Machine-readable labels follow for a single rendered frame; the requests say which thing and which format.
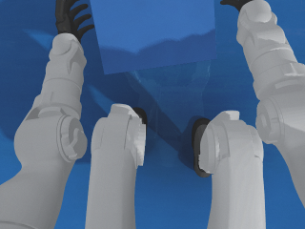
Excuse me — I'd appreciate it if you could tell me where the left robot hand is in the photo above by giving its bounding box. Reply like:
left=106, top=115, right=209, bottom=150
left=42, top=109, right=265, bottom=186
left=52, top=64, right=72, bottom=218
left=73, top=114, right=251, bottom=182
left=55, top=0, right=95, bottom=43

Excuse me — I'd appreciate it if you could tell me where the right robot forearm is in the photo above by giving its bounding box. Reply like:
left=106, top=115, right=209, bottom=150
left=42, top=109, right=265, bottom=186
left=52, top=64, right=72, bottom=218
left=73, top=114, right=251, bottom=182
left=236, top=0, right=305, bottom=101

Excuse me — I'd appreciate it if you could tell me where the carton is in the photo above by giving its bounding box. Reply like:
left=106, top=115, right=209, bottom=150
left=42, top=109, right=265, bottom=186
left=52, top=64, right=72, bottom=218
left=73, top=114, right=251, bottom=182
left=90, top=0, right=217, bottom=75

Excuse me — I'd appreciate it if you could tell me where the robot left foot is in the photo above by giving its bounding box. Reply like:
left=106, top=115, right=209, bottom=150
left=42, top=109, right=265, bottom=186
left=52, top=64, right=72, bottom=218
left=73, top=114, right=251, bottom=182
left=132, top=107, right=148, bottom=135

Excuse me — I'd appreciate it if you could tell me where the left robot forearm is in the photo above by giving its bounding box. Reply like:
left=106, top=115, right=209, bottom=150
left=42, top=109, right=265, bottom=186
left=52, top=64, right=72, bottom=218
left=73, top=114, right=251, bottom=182
left=13, top=32, right=87, bottom=158

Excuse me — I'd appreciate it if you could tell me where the robot right upper arm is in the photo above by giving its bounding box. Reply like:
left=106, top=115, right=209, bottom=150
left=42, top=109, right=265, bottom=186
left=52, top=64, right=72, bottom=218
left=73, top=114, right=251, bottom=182
left=255, top=90, right=305, bottom=208

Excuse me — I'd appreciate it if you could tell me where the right robot hand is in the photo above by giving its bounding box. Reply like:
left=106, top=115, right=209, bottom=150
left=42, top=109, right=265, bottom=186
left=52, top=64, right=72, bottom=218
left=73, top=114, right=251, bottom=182
left=220, top=0, right=254, bottom=12

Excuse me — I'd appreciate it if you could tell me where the robot left upper arm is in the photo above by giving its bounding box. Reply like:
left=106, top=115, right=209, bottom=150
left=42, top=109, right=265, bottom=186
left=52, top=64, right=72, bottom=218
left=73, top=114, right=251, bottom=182
left=0, top=114, right=88, bottom=229

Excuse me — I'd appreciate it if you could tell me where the left robot shin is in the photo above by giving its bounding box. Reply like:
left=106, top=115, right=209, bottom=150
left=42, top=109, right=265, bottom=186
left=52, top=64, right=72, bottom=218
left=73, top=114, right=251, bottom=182
left=91, top=103, right=139, bottom=154

